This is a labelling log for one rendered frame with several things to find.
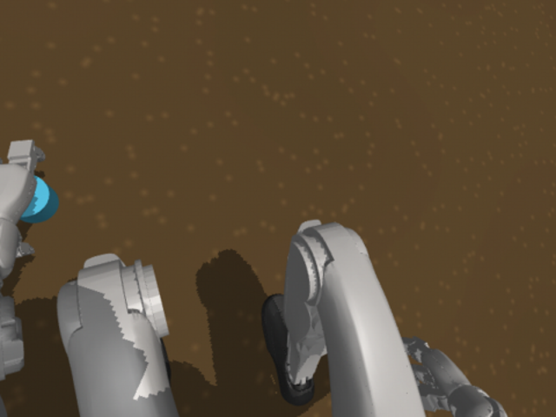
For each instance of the right robot foot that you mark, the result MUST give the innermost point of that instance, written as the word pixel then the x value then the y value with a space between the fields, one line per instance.
pixel 276 338

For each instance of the right robot hand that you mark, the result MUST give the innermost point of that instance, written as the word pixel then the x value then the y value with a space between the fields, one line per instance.
pixel 439 373

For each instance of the right robot arm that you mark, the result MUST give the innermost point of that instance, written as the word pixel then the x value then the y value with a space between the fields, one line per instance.
pixel 471 401

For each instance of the left robot arm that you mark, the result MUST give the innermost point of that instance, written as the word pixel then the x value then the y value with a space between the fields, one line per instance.
pixel 11 336

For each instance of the tin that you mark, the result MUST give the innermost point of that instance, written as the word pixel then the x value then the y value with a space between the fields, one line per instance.
pixel 43 205

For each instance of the left robot hand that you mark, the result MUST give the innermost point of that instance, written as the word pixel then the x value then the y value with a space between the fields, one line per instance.
pixel 18 185

